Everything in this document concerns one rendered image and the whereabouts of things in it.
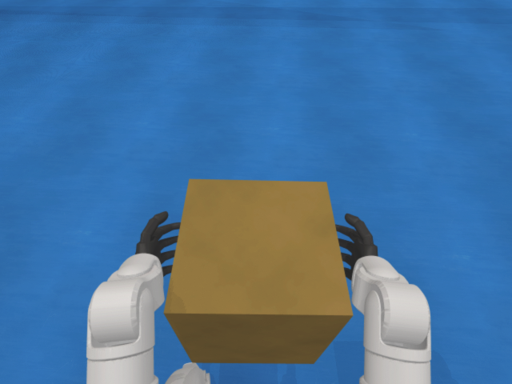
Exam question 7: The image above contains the robot left thigh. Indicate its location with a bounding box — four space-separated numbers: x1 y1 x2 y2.
165 366 210 384

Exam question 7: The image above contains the right robot hand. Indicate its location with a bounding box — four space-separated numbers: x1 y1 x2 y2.
335 214 378 280

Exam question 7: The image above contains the left robot hand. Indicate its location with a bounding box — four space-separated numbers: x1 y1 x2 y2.
135 211 181 277

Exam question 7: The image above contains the carton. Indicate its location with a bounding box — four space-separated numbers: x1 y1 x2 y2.
164 179 353 364

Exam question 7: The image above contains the right robot forearm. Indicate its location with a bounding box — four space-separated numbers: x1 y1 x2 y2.
351 256 431 384

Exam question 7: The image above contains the left robot forearm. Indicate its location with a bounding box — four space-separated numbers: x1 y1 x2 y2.
86 254 165 384

